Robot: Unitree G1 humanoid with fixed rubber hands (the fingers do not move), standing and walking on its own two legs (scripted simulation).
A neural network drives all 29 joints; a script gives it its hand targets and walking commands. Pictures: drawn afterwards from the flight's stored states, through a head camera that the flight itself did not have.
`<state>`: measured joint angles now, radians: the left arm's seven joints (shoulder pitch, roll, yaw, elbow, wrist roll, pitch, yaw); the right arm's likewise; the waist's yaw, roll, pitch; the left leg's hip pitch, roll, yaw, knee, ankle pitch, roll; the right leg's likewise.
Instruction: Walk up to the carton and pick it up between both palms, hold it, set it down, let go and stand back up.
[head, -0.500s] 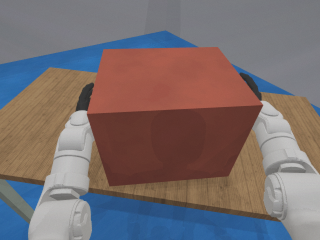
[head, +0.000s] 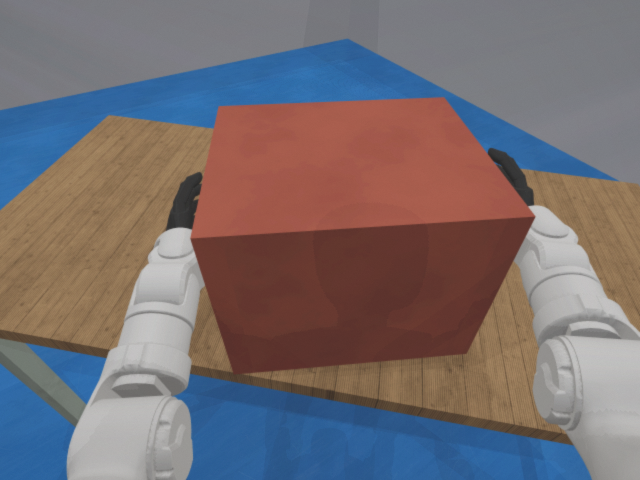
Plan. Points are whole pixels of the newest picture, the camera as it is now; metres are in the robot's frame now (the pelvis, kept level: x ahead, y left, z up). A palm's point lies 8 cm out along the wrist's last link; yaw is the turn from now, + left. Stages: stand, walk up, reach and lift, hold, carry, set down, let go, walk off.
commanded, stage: set down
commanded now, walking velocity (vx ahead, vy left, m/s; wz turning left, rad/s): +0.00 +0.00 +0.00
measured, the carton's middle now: (343, 230) +0.44 +0.00 +0.10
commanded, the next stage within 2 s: none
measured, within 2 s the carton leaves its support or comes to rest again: rests again in 1.10 s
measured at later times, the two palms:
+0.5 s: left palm (197, 245) +0.41 +0.20 +0.09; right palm (503, 217) +0.46 -0.21 +0.13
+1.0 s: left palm (202, 246) +0.41 +0.19 +0.09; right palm (505, 227) +0.46 -0.22 +0.12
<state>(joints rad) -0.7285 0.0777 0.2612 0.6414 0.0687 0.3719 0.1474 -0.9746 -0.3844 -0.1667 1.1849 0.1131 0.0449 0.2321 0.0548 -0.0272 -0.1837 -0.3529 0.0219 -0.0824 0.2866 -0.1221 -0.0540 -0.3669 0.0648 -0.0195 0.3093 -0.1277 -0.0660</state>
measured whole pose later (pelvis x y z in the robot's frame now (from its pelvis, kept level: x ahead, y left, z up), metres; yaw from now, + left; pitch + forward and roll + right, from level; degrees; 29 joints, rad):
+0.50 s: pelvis +0.00 +0.00 +0.00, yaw -1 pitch +16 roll +0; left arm -0.73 0.04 0.26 0.69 0.07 0.29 0.18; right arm -1.01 -0.42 -0.19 1.28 0.06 -0.05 0.28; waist 0.10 -0.02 -0.22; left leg -0.46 0.03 -0.05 0.29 -0.12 -0.05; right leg -0.48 0.06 -0.02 0.31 -0.11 -0.07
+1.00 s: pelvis +0.00 +0.00 +0.00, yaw -2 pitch +17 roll +1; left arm -0.75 0.00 0.33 0.73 0.11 0.20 0.16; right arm -1.01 -0.43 -0.25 1.31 0.01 -0.13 0.29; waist 0.11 -0.01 -0.20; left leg -0.47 0.03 -0.02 0.28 -0.10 -0.04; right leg -0.50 0.06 -0.01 0.30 -0.10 -0.06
